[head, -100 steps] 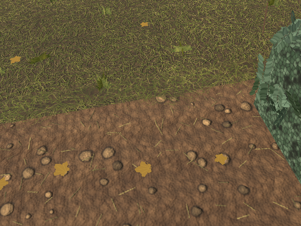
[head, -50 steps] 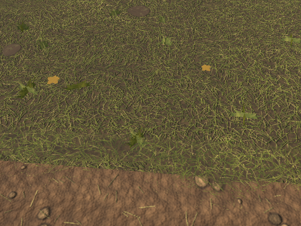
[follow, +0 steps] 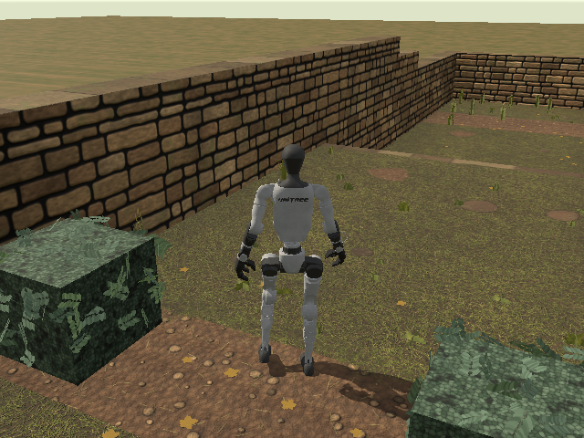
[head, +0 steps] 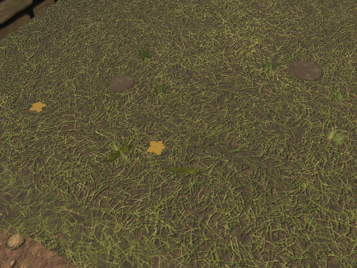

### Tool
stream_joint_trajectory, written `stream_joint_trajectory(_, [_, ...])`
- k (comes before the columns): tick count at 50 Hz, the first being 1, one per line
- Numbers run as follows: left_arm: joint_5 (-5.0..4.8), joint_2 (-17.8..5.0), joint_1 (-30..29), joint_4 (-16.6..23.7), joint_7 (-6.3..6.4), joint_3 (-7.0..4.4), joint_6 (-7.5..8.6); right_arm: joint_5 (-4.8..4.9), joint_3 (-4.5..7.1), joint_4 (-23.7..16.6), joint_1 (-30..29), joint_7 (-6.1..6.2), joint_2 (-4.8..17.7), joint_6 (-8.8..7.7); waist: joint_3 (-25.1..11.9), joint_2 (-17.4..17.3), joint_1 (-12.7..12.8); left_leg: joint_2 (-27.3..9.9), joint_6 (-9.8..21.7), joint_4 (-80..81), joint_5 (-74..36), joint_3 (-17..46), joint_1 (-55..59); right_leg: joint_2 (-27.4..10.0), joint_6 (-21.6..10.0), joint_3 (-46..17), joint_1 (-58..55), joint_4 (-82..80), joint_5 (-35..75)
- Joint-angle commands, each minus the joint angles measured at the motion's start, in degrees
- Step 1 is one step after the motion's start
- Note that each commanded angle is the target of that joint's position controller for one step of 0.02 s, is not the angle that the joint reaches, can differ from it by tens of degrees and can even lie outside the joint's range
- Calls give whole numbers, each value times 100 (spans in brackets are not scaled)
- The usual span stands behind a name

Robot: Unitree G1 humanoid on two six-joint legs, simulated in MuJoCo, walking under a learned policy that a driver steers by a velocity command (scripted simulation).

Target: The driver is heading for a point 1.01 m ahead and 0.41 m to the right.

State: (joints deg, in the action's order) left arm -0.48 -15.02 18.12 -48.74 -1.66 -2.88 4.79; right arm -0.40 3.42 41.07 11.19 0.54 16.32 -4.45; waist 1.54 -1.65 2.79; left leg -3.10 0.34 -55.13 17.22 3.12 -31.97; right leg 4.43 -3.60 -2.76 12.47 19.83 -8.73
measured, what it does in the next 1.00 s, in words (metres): walks ahead, turning right: left foot, then right foot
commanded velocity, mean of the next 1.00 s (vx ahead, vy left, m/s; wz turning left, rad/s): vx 0.50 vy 0.00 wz -0.51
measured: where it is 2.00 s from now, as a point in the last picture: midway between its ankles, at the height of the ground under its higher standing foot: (294, 165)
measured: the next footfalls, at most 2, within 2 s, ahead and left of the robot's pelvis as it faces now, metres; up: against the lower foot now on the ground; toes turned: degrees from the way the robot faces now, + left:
left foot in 0.24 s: +0.29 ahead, +0.14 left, +0.00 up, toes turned -11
right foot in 0.74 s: +0.48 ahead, -0.20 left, +0.00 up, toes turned -28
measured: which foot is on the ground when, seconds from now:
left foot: up 0.00-0.22, down 0.24-0.74, up 0.76-1.00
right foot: down 0.00-0.24, up 0.26-0.72, down 0.74-1.00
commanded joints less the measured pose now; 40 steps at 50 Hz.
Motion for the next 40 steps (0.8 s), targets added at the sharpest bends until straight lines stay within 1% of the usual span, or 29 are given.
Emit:
stream_joint_trajectory(1, [-66,-1030,-312,453,126,-249,62,-27,15,-481,-338,-8,206,-111,-168,644,-134,-33,-170,1203,-806,-1,-35,-1314,-1026,-1378,-23,-957,658])
stream_joint_trajectory(4, [-109,-1101,11,393,181,-281,-18,46,-11,-577,-850,-69,218,-163,-154,660,63,214,-286,2083,-1728,-29,496,-1213,-883,-1260,170,-844,600])
stream_joint_trajectory(6, [-137,-1076,240,353,196,-278,-78,96,10,-666,-1111,-103,310,-198,-130,675,131,304,-294,2415,-1799,37,675,-1270,-828,-1447,63,-660,378])
stream_joint_trajectory(8, [-137,-1086,324,356,218,-288,-131,127,62,-712,-1166,-121,457,-242,-135,737,60,330,-227,2719,-1589,104,947,-1356,-722,-1751,-94,-411,88])
stream_joint_trajectory(9, [-130,-1094,297,375,229,-296,-154,137,94,-691,-1046,-120,524,-265,-160,788,-58,325,-160,2863,-1479,91,1217,-1360,-651,-1857,-103,-234,28])
stream_joint_trajectory(10, [-119,-1015,259,402,237,-277,-170,129,143,-604,-745,-106,601,-281,-252,796,-248,297,-48,3051,-1403,55,1703,-1244,-537,-1862,-22,47,25])
stream_joint_trajectory(11, [-84,-843,212,459,234,-222,-163,84,221,-499,-236,-64,761,-295,-524,761,-518,93,120,3118,-1260,150,2520,-985,-366,-1719,242,630,113])
stream_joint_trajectory(12, [2,-474,128,605,215,-97,-131,-4,320,-401,670,-7,1113,-294,-1232,140,-924,-891,487,3060,-915,1038,3834,-611,-130,-1207,930,2226,-502])
stream_joint_trajectory(13, [-126,-165,749,828,221,4,-48,-39,430,-231,1096,-24,1548,-175,-1864,-1641,-683,-2096,1297,3529,257,3304,5211,-17,129,-431,2655,3868,-2415])
stream_joint_trajectory(14, [-209,-713,690,751,242,-107,-44,17,343,-223,1045,-60,1110,-152,-1466,-1283,-747,-2124,1337,3802,1262,3839,4927,-427,194,-547,3367,4765,-2435])
stream_joint_trajectory(15, [-188,-975,257,790,237,-194,-74,42,246,-252,833,-56,779,-153,-837,-774,-810,-1874,1141,3862,1065,3051,4372,-608,210,-557,3533,5058,-1919])
stream_joint_trajectory(16, [-142,-919,79,802,238,-206,-113,14,183,-270,525,-66,626,-149,-530,-448,-677,-1610,1015,3962,369,2350,3806,-774,263,-448,3356,5042,-1493])
stream_joint_trajectory(17, [-95,-857,-56,854,220,-219,-140,-4,138,-238,291,-79,471,-140,-278,-419,-565,-1405,983,4101,-188,1855,3370,-901,301,-426,3256,4850,-1202])
stream_joint_trajectory(18, [-106,-765,-85,902,183,-226,-183,-38,115,-205,155,-78,411,-147,-148,-544,-437,-1268,939,4247,-575,1432,3008,-1039,319,-406,3053,4728,-1016])
stream_joint_trajectory(19, [-127,-658,-115,943,155,-211,-225,-32,125,-167,90,-81,401,-167,-89,-587,-385,-1186,934,4391,-835,1120,2784,-1101,345,-342,2921,4631,-895])
stream_joint_trajectory(20, [-126,-562,-176,999,135,-192,-259,-16,145,-125,86,-80,432,-192,-72,-543,-362,-1165,978,4493,-1115,870,2687,-1122,382,-290,2903,4557,-765])
stream_joint_trajectory(23, [-81,-455,-492,1213,93,-155,-301,-6,227,20,152,-56,643,-226,-21,-281,-354,-1228,1088,4649,-1826,290,2683,-1172,491,-278,3052,3959,-213])
stream_joint_trajectory(25, [-87,-404,-716,1294,29,-119,-284,-5,254,89,156,-37,747,-203,-7,-212,-405,-1144,1019,4668,-2073,-164,2723,-1154,474,-179,2931,3311,388])
stream_joint_trajectory(27, [-79,-362,-1095,1410,-43,-81,-254,22,274,160,235,-18,852,-172,84,-163,-542,-1084,927,4665,-2155,-545,2732,-1083,411,9,2723,2657,901])
stream_joint_trajectory(30, [-87,-370,-1606,1639,-135,-61,-253,96,316,306,492,-8,1016,-105,230,-123,-695,-1192,816,4593,-2205,-842,3039,-988,261,253,2608,2047,947])
stream_joint_trajectory(32, [-92,-445,-1796,1788,-187,-84,-265,157,351,387,600,-6,1120,-38,283,-155,-687,-1310,718,4379,-2635,-991,3386,-900,103,392,2573,1800,589])
stream_joint_trajectory(33, [-82,-514,-1778,1836,-205,-116,-273,177,371,400,598,3,1193,0,225,-208,-612,-1328,656,4122,-3352,-1106,3516,-773,-7,527,2376,1709,308])
stream_joint_trajectory(34, [-62,-617,-1638,1849,-209,-171,-291,197,399,399,596,23,1293,38,59,-322,-481,-1321,595,3713,-4378,-1221,3614,-572,-128,710,2015,1683,-9])
stream_joint_trajectory(35, [-52,-782,-1219,1782,-196,-267,-312,214,422,395,588,45,1380,85,-235,-390,-208,-1268,523,3000,-5304,-1347,3615,-326,-273,879,1380,1619,-234])
stream_joint_trajectory(36, [-69,-1042,-325,1553,-149,-432,-334,226,396,374,541,72,1337,120,-696,-288,297,-1088,363,1854,-5519,-1531,3217,-71,-480,943,105,1273,77])
stream_joint_trajectory(37, [-89,-1475,656,1319,-30,-625,-398,98,296,288,650,94,1110,93,-1233,203,698,-875,112,150,-3969,-1539,1841,-524,-780,36,-1711,1222,230])
stream_joint_trajectory(38, [-131,-2139,402,1381,11,-681,-358,-126,17,-75,1195,5,263,-54,-1697,1784,-85,291,-230,-1886,1489,-1077,-748,-2042,-1819,-3294,-3458,677,-664])
stream_joint_trajectory(39, [-99,-1688,648,1559,-12,-546,-278,72,69,-115,634,-80,745,-264,-2451,1131,415,349,-151,-2489,1710,212,-1305,-2379,-2008,-4530,-3699,-133,-1457])
stream_joint_trajectory(40, [-48,-1378,482,1459,-34,-448,-200,280,140,-287,88,-119,991,-352,-1582,837,464,108,-49,-2405,1138,212,-1743,-2212,-1711,-3706,-3153,-256,-1104])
